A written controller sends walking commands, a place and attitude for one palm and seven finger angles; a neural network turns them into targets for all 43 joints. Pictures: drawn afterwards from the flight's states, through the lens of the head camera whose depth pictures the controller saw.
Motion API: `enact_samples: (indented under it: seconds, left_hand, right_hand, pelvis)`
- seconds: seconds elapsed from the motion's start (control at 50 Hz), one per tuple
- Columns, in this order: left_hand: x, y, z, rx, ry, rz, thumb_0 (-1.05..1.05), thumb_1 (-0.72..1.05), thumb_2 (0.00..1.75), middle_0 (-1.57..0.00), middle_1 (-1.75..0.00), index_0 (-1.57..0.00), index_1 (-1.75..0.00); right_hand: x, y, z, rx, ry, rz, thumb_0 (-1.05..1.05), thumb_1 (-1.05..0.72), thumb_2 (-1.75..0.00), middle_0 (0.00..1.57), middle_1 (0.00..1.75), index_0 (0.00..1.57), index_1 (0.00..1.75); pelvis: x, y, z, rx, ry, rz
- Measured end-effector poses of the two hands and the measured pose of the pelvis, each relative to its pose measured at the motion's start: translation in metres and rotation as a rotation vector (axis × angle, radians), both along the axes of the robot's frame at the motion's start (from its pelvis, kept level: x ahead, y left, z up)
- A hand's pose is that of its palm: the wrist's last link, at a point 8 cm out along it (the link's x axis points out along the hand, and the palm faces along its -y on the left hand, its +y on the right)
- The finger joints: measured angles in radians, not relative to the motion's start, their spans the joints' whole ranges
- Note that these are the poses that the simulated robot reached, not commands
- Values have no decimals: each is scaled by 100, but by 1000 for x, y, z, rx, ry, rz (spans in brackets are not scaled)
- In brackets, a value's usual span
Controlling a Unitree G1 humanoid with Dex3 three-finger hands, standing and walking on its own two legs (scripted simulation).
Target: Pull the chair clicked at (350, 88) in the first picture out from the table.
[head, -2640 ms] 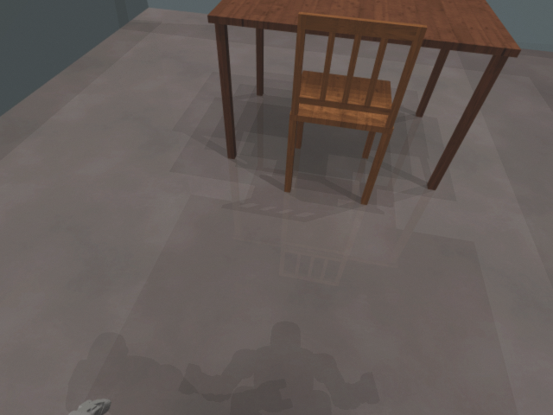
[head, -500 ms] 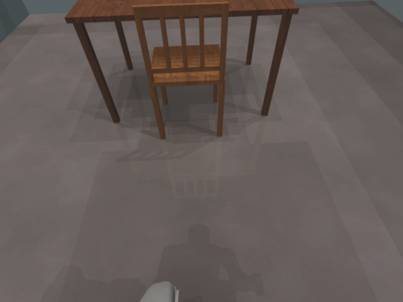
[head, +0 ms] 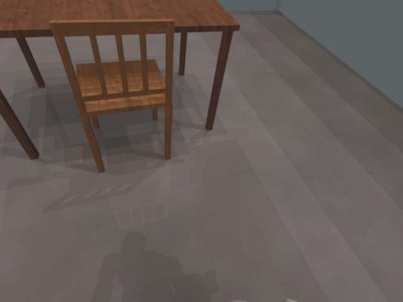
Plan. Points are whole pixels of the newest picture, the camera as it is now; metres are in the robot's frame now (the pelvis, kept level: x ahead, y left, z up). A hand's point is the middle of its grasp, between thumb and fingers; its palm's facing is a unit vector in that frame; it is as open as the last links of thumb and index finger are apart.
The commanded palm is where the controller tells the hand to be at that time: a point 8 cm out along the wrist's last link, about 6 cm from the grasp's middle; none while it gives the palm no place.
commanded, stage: walk to a spot facing it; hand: left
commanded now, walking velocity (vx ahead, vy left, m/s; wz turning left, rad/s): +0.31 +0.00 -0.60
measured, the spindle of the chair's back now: (122, 65) +0.95 +0.40 -0.09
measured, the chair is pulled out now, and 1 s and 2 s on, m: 0.00 0.00 0.00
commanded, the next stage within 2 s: none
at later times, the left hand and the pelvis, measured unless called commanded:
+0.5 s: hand (160, 219) +0.35 +0.13 -0.19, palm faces -0.34 -0.94 -0.07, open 7.4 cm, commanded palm none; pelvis +0.20 +0.02 -0.01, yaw -17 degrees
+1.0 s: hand (143, 165) +0.53 +0.22 -0.19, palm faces -0.46 -0.85 -0.24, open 7.4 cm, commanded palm none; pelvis +0.38 +0.05 -0.01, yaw -36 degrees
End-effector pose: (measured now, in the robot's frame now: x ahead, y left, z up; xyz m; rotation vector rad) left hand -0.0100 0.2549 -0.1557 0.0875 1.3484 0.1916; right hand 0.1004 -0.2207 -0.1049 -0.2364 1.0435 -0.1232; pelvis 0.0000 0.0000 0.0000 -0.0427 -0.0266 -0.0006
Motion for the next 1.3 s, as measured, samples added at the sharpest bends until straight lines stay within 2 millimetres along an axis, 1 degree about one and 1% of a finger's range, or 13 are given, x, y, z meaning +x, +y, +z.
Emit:
enact_samples:
  seconds: [0.1, 0.2, 0.34, 0.46, 0.56, 0.64, 0.76, 0.86, 0.94, 1.0, 1.08, 1.2, 1.3]
  left_hand:
    - [111, 28, 17, 18, -152, -97, 0, 91, 90, -19, -30, -19, -30]
    - [191, 26, 21, 2, -194, -186, 0, 91, 90, -19, -30, -19, -30]
    - [275, -12, 10, -69, -155, -321, 0, 91, 90, -19, -30, -19, -30]
    - [349, -63, -4, -124, -157, -442, 0, 91, 90, -19, -30, -20, -30]
    - [393, -78, -11, -108, -206, -450, 0, 91, 90, -20, -30, -20, -30]
    - [410, -55, 1, -24, -159, -453, -1, 92, 90, -20, -30, -20, -30]
    - [440, -19, 20, 69, -46, -519, -1, 92, 90, -20, -30, -20, -30]
    - [484, 3, 14, 81, -26, -521, 0, 91, 90, -20, -30, -20, -30]
    - [528, 14, -2, 70, -30, -530, 0, 91, 90, -20, -30, -20, -30]
    - [559, 9, -1, 60, -36, -592, 0, 91, 90, -19, -30, -20, -30]
    - [599, -12, 9, 27, -72, -680, 1, 91, 90, -19, -30, -20, -30]
    - [645, -59, 26, -7, -147, -803, 0, 91, 90, -19, -30, -20, -30]
    - [666, -111, 35, -10, -206, -929, 0, 91, 90, -19, -30, -20, -30]
  right_hand:
    - [-48, -4, 2, -50, 143, -173, -1, -94, -89, 20, 30, 21, 30]
    - [-92, 15, -3, -39, 296, -300, 0, -93, -89, 20, 30, 20, 30]
    - [-119, 66, -8, 52, 482, -440, 0, -92, -89, 20, 30, 20, 30]
    - [-106, 98, -14, 148, 591, -552, 0, -91, -89, 20, 30, 20, 30]
    - [-54, 80, -35, 182, 569, -591, 1, -91, -89, 20, 30, 21, 30]
    - [42, 37, -39, 134, 359, -572, 1, -91, -89, 20, 30, 21, 30]
    - [173, -23, -19, 27, 56, -545, 2, -95, -89, 20, 30, 20, 30]
    - [249, -31, -11, -21, -35, -498, 1, -94, -89, 20, 30, 20, 30]
    - [283, -17, -9, -45, -52, -488, 0, -93, -89, 20, 30, 20, 30]
    - [284, -1, -2, -31, -48, -529, 0, -92, -89, 20, 30, 21, 30]
    - [264, 20, 2, -3, -14, -625, 0, -91, -89, 20, 30, 21, 30]
    - [206, 45, -9, 46, 81, -804, 0, -92, -89, 21, 30, 21, 30]
    - [148, 59, -25, 89, 155, -942, 0, -92, -89, 20, 30, 21, 30]
  pelvis:
    - [34, 23, 8, -1, 4, -65]
    - [70, 36, 7, 4, 12, -121]
    - [124, 38, 2, -1, 23, -197]
    - [175, 25, -9, -8, 32, -275]
    - [223, 6, -22, 15, 17, -326]
    - [252, 4, -12, 6, 8, -380]
    - [295, 17, -1, 33, 32, -453]
    - [337, 33, -7, 33, 41, -507]
    - [370, 44, -15, 34, 29, -561]
    - [383, 48, -10, 22, 18, -625]
    - [394, 52, 0, 5, 12, -672]
    - [402, 53, 4, 16, 10, -755]
    - [399, 44, 0, 39, 3, -827]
